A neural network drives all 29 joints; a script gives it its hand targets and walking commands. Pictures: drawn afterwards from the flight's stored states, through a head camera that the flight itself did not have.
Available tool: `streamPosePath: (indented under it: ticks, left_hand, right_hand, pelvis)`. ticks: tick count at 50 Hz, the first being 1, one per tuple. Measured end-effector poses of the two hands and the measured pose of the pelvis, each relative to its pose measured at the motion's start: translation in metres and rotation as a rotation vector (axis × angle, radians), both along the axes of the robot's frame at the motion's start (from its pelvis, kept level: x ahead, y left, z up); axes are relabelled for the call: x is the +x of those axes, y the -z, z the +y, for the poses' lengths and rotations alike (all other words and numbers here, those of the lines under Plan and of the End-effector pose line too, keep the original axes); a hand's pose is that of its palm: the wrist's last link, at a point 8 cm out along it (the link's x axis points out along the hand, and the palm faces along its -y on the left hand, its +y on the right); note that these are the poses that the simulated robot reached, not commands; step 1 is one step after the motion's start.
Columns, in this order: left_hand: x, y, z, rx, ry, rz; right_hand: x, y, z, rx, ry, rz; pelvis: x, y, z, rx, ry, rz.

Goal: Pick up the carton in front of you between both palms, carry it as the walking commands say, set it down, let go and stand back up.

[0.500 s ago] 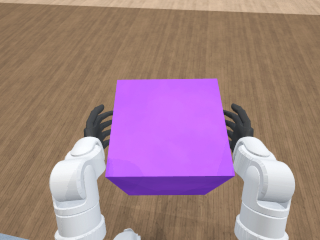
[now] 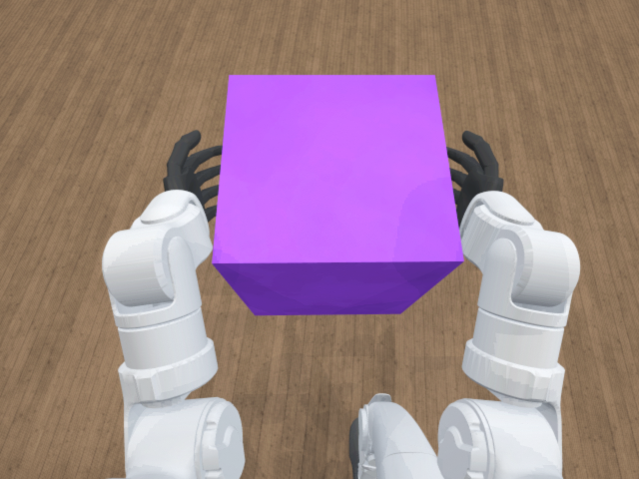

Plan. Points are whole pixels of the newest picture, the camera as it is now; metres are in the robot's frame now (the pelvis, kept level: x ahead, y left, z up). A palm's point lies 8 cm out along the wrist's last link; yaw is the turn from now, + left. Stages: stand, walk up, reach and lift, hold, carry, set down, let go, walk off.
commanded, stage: carry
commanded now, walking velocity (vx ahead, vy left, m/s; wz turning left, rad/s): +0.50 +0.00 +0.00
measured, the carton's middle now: (329, 215) +0.41 -0.02 +0.06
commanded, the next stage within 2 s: none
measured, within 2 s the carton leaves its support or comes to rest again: neither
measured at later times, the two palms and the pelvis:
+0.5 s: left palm out of the picture +0.71 +0.16 +0.18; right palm out of the picture +0.71 -0.14 +0.18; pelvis +0.35 +0.01 +0.01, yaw -1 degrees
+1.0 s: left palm out of the picture +1.01 +0.16 +0.19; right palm out of the picture +1.02 -0.14 +0.19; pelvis +0.66 +0.00 +0.03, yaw +1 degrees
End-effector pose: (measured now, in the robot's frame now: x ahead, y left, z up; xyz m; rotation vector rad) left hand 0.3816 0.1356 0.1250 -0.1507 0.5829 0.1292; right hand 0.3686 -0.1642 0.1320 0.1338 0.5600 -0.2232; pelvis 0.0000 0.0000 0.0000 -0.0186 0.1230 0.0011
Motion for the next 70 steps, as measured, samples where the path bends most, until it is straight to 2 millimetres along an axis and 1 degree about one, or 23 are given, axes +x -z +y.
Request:
streamPosePath:
  ticks: [3, 6, 10, 12, 14, 18, 21, 24, 27, 30, 32, 36, 40, 44, 46, 49, 53, 55, 57, 61, 64, 67, 70]
  left_hand:
    - [0.042, -0.006, 0.000, 0.013, -0.020, -0.038]
    - [0.081, -0.010, 0.002, 0.047, -0.053, -0.052]
    - [0.119, -0.009, 0.012, 0.057, -0.100, 0.015]
    - [0.139, -0.013, 0.017, 0.050, -0.120, 0.028]
    - [0.162, -0.023, 0.021, 0.047, -0.130, 0.014]
    - [0.217, -0.047, 0.025, 0.055, -0.118, -0.036]
    - [0.263, -0.058, 0.025, 0.062, -0.086, -0.047]
    - [0.313, -0.058, 0.026, 0.063, -0.043, -0.039]
    - [0.362, -0.047, 0.023, 0.060, 0.017, -0.015]
    - [0.399, -0.035, 0.016, 0.053, 0.058, 0.056]
    - [0.421, -0.033, 0.012, 0.041, 0.066, 0.080]
    - [0.466, -0.042, 0.010, 0.024, 0.062, 0.051]
    - [0.510, -0.057, 0.014, 0.022, 0.041, -0.009]
    - [0.558, -0.069, 0.017, 0.033, 0.015, -0.040]
    - [0.584, -0.071, 0.017, 0.046, 0.002, -0.041]
    - [0.620, -0.069, 0.019, 0.075, -0.029, -0.023]
    - [0.652, -0.060, 0.027, 0.083, -0.079, 0.060]
    - [0.669, -0.061, 0.031, 0.078, -0.097, 0.072]
    - [0.690, -0.067, 0.033, 0.073, -0.107, 0.057]
    - [0.742, -0.087, 0.035, 0.070, -0.097, 0.000]
    - [0.785, -0.097, 0.035, 0.071, -0.071, -0.028]
    - [0.831, -0.099, 0.037, 0.070, -0.038, -0.033]
    - [0.878, -0.090, 0.037, 0.062, 0.017, -0.022]
  right_hand:
    - [0.049, -0.004, 0.000, 0.006, -0.024, -0.038]
    - [0.100, -0.002, 0.002, 0.012, -0.073, -0.052]
    - [0.154, 0.000, 0.012, 0.017, -0.125, 0.014]
    - [0.179, -0.005, 0.018, 0.028, -0.134, 0.026]
    - [0.204, -0.014, 0.022, 0.035, -0.137, 0.013]
    - [0.255, -0.035, 0.026, 0.033, -0.131, -0.037]
    - [0.292, -0.044, 0.025, 0.019, -0.110, -0.047]
    - [0.330, -0.046, 0.025, -0.007, -0.082, -0.039]
    - [0.364, -0.041, 0.022, -0.036, -0.039, -0.010]
    - [0.388, -0.030, 0.016, -0.033, 0.004, 0.063]
    - [0.405, -0.027, 0.013, -0.025, 0.024, 0.087]
    - [0.448, -0.038, 0.011, -0.011, 0.041, 0.055]
    - [0.501, -0.057, 0.014, -0.012, 0.022, -0.005]
    - [0.560, -0.070, 0.017, -0.019, -0.014, -0.035]
    - [0.591, -0.070, 0.016, -0.021, -0.035, -0.037]
    - [0.638, -0.063, 0.018, -0.013, -0.089, -0.022]
    - [0.687, -0.053, 0.027, 0.004, -0.138, 0.058]
    - [0.708, -0.054, 0.031, 0.019, -0.142, 0.069]
    - [0.731, -0.059, 0.034, 0.027, -0.142, 0.055]
    - [0.776, -0.075, 0.035, 0.028, -0.127, -0.002]
    - [0.811, -0.085, 0.034, 0.013, -0.109, -0.030]
    - [0.848, -0.089, 0.036, -0.010, -0.089, -0.033]
    - [0.883, -0.085, 0.037, -0.036, -0.055, -0.017]
  pelvis:
    - [0.050, 0.005, -0.008, 0.002, -0.007, -0.002]
    - [0.100, 0.012, -0.017, -0.005, -0.022, -0.024]
    - [0.148, -0.002, -0.025, 0.012, -0.013, -0.025]
    - [0.171, -0.011, -0.027, 0.022, -0.013, -0.022]
    - [0.194, -0.018, -0.027, 0.031, -0.013, -0.019]
    - [0.245, -0.025, -0.021, 0.039, -0.008, -0.012]
    - [0.289, -0.025, -0.011, 0.037, 0.000, -0.010]
    - [0.336, -0.018, 0.002, 0.034, 0.008, -0.019]
    - [0.381, -0.009, 0.016, 0.040, 0.021, -0.042]
    - [0.413, -0.017, 0.025, 0.028, 0.020, -0.043]
    - [0.432, -0.025, 0.029, 0.020, 0.021, -0.039]
    - [0.472, -0.037, 0.033, 0.007, 0.025, -0.028]
    - [0.519, -0.042, 0.029, 0.003, 0.021, -0.017]
    - [0.573, -0.041, 0.019, 0.002, 0.011, -0.012]
    - [0.603, -0.037, 0.012, -0.001, 0.006, -0.014]
    - [0.646, -0.030, 0.001, -0.011, -0.012, -0.034]
    - [0.688, -0.042, -0.008, 0.009, -0.006, -0.036]
    - [0.707, -0.049, -0.010, 0.017, -0.005, -0.033]
    - [0.727, -0.055, -0.010, 0.024, -0.005, -0.029]
    - [0.772, -0.061, -0.004, 0.029, -0.002, -0.019]
    - [0.812, -0.062, 0.004, 0.027, 0.004, -0.015]
    - [0.857, -0.056, 0.015, 0.028, 0.010, -0.018]
    - [0.899, -0.047, 0.029, 0.039, 0.025, -0.037]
